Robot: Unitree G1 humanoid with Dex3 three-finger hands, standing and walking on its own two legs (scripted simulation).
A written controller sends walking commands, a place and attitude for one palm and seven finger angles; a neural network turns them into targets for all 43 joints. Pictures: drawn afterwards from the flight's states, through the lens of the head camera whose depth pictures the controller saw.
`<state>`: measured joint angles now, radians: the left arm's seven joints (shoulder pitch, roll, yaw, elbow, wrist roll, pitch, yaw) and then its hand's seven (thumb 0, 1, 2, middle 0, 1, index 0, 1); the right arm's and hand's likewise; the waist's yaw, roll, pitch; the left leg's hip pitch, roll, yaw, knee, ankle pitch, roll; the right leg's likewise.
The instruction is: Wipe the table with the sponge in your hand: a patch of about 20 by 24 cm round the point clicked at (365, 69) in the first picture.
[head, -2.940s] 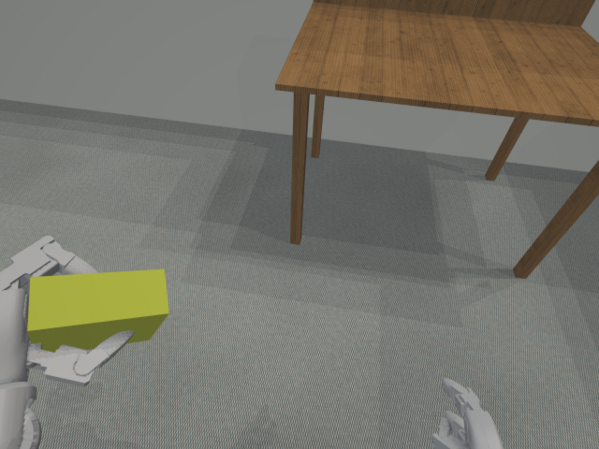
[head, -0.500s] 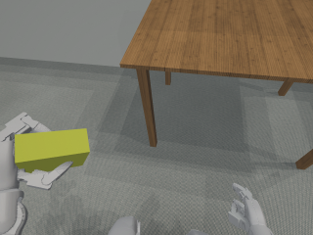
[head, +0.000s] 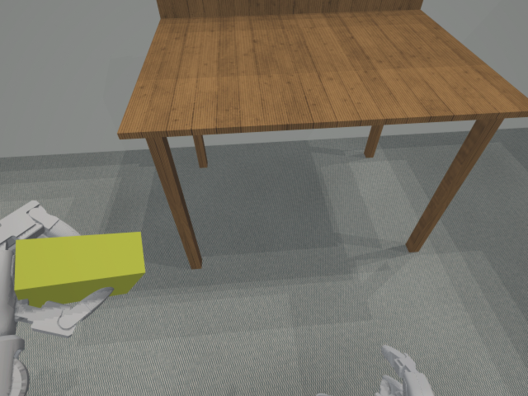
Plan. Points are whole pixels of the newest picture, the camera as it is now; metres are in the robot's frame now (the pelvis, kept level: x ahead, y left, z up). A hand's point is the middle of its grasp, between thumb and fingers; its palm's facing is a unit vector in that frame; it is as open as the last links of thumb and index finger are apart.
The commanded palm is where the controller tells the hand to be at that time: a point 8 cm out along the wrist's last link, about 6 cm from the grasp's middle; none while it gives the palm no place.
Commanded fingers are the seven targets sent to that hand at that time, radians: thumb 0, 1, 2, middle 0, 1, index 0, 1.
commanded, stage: turn to face it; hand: left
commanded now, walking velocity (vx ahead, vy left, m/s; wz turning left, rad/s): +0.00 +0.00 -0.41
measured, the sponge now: (98, 269) +0.21 +0.22 +0.16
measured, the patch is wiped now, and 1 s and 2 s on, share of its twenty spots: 0.00 0.00 0.00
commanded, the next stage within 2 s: take the last steps up to it in 0.26 s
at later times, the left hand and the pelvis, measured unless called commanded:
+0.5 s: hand (145, 296) +0.17 +0.14 +0.19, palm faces +0.25 -0.83 -0.49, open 9.1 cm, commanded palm +0.13 +0.19 +0.19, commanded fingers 0.00 0.10 1.30 -1.20 -1.60 -1.20 -1.60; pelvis -0.07 -0.06 +0.00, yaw -8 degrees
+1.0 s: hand (201, 303) +0.18 +0.09 +0.17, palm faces +0.20 -0.82 -0.53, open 9.1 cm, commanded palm +0.13 +0.15 +0.19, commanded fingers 0.00 0.10 1.30 -1.20 -1.60 -1.20 -1.60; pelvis -0.07 -0.10 +0.01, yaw -8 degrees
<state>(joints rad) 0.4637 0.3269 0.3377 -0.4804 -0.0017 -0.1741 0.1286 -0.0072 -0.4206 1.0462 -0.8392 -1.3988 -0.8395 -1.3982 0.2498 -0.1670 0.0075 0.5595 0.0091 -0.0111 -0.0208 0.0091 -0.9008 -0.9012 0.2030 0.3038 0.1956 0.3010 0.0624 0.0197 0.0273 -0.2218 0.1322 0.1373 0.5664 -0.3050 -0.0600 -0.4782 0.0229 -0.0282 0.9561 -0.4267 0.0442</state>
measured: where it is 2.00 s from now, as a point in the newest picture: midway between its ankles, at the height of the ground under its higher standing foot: outside the picture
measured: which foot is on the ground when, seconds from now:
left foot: down 0.00-0.10, up 0.12-0.50, down 0.52-0.80, up 0.82-1.00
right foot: up 0.00-0.08, down 0.10-0.54, up 0.56-0.76, down 0.78-1.00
